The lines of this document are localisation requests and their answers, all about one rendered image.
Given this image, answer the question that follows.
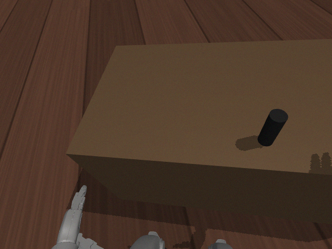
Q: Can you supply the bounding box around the can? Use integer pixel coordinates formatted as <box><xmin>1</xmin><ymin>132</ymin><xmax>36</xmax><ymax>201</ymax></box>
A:
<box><xmin>258</xmin><ymin>109</ymin><xmax>288</xmax><ymax>146</ymax></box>

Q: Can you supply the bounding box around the left robot hand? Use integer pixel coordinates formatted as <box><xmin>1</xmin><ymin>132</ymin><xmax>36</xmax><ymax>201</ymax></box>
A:
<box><xmin>56</xmin><ymin>185</ymin><xmax>104</xmax><ymax>249</ymax></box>

